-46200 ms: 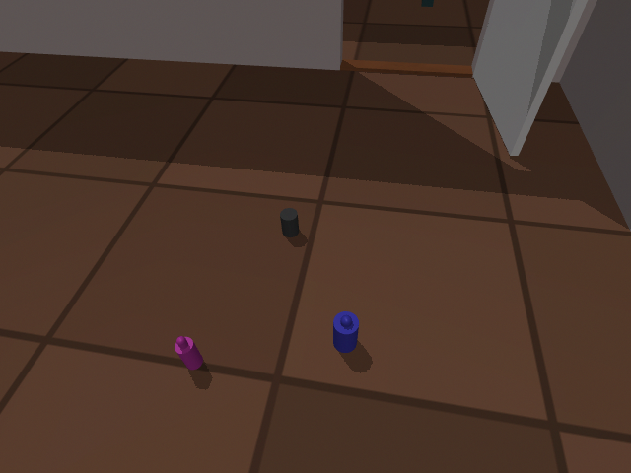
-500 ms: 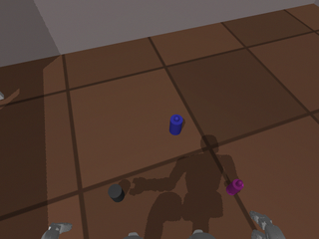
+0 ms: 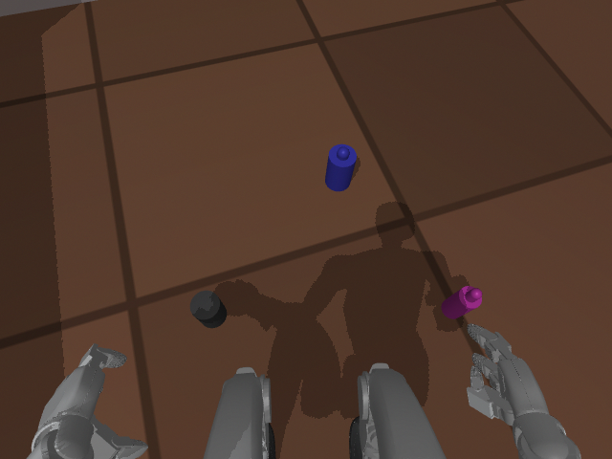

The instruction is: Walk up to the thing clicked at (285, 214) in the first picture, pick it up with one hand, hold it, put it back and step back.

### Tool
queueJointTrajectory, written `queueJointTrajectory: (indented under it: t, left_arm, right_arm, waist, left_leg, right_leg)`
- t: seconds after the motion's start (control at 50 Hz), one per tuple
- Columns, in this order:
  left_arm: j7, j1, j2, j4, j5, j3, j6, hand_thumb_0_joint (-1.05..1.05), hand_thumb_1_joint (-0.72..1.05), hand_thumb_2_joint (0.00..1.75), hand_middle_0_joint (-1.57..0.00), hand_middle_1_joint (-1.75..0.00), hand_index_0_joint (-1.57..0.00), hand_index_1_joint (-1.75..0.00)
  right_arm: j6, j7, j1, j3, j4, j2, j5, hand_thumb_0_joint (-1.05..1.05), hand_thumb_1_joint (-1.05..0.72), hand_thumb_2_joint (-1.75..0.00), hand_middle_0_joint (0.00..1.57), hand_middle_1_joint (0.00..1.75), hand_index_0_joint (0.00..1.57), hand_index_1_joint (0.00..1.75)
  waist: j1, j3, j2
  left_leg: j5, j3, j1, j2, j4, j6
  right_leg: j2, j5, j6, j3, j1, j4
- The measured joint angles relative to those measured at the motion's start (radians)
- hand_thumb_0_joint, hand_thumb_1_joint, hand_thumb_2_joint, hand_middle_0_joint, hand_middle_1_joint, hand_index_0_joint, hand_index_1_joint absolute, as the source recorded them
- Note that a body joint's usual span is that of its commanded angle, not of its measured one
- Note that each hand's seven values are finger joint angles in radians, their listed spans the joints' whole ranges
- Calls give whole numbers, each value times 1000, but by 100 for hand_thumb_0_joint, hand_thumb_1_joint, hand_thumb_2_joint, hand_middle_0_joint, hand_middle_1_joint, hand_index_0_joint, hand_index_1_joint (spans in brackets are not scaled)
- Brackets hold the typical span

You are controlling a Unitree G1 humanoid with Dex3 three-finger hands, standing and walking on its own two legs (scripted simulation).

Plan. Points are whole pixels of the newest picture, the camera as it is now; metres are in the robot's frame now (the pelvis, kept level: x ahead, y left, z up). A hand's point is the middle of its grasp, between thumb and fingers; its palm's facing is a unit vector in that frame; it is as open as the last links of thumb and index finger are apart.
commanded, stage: rise first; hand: left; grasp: from above
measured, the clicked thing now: (209, 309) +0.44 +0.24 -0.55
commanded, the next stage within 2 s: approach in 1.80 s
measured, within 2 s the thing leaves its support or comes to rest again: neither
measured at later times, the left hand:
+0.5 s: hand (147, 351) +0.31 +0.30 -0.31, palm faces -0.48 -0.27 -0.83, open 13.9 cm
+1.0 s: hand (162, 331) +0.36 +0.30 -0.39, palm faces -0.48 -0.05 -0.88, open 14.1 cm
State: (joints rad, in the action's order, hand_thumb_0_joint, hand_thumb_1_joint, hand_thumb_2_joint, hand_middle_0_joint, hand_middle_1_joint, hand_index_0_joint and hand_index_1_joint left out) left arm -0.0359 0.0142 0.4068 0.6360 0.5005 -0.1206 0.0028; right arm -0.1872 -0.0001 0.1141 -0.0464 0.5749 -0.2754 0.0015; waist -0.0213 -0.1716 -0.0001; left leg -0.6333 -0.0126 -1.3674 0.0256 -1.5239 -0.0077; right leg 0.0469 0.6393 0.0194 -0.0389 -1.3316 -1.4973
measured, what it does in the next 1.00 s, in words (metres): lowers itself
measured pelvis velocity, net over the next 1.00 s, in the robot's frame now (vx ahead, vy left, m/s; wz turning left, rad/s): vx -0.06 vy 0.00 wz -0.09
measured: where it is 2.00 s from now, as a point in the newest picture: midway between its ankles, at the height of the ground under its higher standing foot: outside the picture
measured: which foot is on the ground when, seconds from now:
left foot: down 0.00-1.00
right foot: down 0.00-1.00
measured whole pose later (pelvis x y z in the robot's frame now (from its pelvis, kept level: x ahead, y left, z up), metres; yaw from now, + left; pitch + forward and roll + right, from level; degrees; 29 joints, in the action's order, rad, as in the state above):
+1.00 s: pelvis -0.06 +0.00 -0.23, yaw -5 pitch +34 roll -7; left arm -0.30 -0.74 0.70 1.21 1.21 -0.13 -0.28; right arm -0.02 0.11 0.10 -0.04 0.74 -0.27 0.08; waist -0.11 -0.08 0.00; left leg -0.66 -0.09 -2.22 0.03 -2.28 -0.03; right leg 0.04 0.67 0.02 -0.07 -2.13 -2.21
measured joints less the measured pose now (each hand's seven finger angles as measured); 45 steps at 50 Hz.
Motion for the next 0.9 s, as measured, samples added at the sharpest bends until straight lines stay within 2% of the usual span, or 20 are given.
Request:
queueJointTrajectory:
  t: [0.06,0.12,0.26,0.36,0.5,0.64,0.76,0.9]
  left_arm:
    - [-24,-82,20,36,71,-8,-51,-1,-52,96,-7,-111,-8,-109]
    - [-47,-169,42,80,133,-18,-74,-1,-53,96,-7,-111,-8,-109]
    - [-61,-357,95,187,257,-25,-127,0,-54,99,-8,-110,-8,-109]
    - [-69,-462,148,264,337,-42,-176,0,-53,99,-8,-110,-8,-108]
    - [-84,-550,212,345,435,-49,-232,0,-51,100,-7,-110,-8,-108]
    - [-131,-616,263,430,522,-36,-277,0,-50,100,-7,-108,-8,-105]
    - [-189,-664,277,489,606,-20,-289,0,-51,100,-7,-105,-8,-103]
    - [-245,-726,283,549,672,-11,-286,0,-52,100,-8,-102,-8,-100]
  right_arm:
    - [8,10,-21,-6,24,-12,-4,1,-88,-90,20,30,20,30]
    - [22,22,-39,-16,45,-17,-6,1,-89,-90,20,30,20,30]
    - [51,42,-44,-30,99,-16,2,1,-91,-90,20,30,20,30]
    - [71,47,-26,-26,133,-2,11,1,-90,-90,20,30,20,30]
    - [97,55,4,-19,163,3,25,1,-88,-90,20,30,20,30]
    - [123,68,16,-10,168,-2,41,1,-89,-90,20,30,20,30]
    - [144,81,13,-1,170,-6,53,1,-89,-90,20,30,20,30]
    - [157,98,-4,3,167,-1,71,0,-90,-90,20,30,20,30]
  waist:
    - [0,-13,-2]
    - [0,-11,-8]
    - [12,14,-26]
    - [6,35,-22]
    - [-21,53,-13]
    - [-53,63,-3]
    - [-71,63,-1]
    - [-82,77,2]
  left_leg:
    - [-26,-1,-127,2,-109,1]
    - [-40,-5,-243,4,-206,3]
    - [-41,-24,-467,9,-383,8]
    - [-34,-42,-579,13,-484,11]
    - [-22,-60,-676,14,-581,6]
    - [-18,-71,-738,12,-647,-6]
    - [-23,-73,-785,6,-690,-15]
    - [-27,-73,-828,2,-733,-20]
  right_leg:
    - [0,28,-3,5,-129,-113]
    - [-2,44,-7,6,-245,-212]
    - [-7,46,-19,-4,-466,-387]
    - [-13,36,-24,-16,-575,-481]
    - [-15,19,-22,-27,-659,-562]
    - [-16,11,-11,-34,-706,-611]
    - [-12,19,-3,-34,-742,-647]
    - [-9,27,4,-31,-780,-689]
